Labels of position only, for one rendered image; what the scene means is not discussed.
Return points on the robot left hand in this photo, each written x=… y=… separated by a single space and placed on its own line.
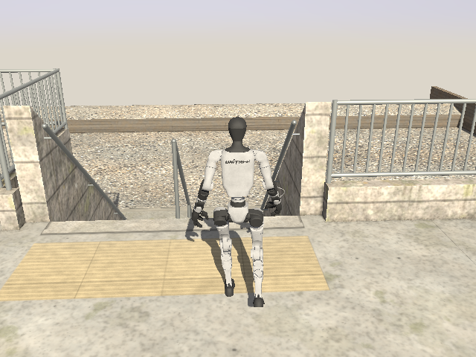
x=196 y=216

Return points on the robot left forearm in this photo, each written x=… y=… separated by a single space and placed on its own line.
x=201 y=199

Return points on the robot right upper arm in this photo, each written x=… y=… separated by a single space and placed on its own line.
x=260 y=156

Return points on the robot right shin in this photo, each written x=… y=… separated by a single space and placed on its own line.
x=258 y=274

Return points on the left robot thigh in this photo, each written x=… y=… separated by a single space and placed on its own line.
x=220 y=217

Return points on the robot right hand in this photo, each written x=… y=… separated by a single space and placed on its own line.
x=272 y=205

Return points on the robot left upper arm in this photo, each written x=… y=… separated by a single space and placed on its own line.
x=210 y=169

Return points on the robot right forearm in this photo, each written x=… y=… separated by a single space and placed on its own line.
x=274 y=195

